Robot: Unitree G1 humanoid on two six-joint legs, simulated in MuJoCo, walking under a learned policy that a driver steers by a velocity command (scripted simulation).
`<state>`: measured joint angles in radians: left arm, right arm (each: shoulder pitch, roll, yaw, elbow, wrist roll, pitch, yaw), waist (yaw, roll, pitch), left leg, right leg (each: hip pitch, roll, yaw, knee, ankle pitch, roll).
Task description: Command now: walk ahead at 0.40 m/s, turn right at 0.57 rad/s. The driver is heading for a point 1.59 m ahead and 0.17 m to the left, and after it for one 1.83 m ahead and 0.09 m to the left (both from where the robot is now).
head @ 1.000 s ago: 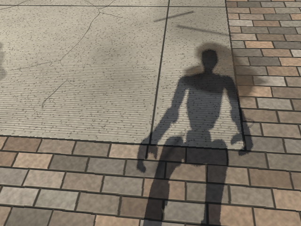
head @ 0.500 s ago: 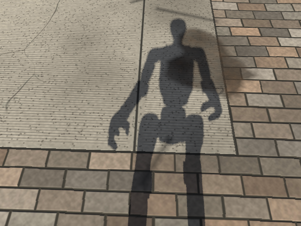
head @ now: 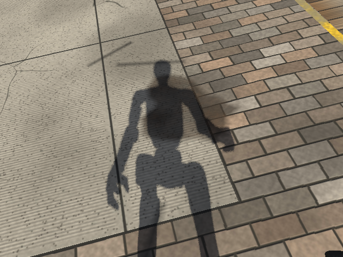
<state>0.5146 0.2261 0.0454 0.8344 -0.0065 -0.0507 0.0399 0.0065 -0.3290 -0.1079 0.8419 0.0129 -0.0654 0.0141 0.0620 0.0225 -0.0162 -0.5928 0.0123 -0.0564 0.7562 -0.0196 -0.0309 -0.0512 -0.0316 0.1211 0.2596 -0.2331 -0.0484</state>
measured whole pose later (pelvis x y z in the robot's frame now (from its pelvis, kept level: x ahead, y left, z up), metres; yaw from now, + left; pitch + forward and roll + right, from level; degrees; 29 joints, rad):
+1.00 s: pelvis +0.54 -0.03 -0.01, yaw +6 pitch +0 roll -2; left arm 0.31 0.28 0.08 0.83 0.01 -0.10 0.00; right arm 0.13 -0.31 -0.07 0.80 0.02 -0.02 0.02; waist 0.06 0.04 0.04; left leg -0.68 0.11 -0.04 0.85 -0.06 0.00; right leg -0.03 0.01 -0.19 0.24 -0.21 -0.01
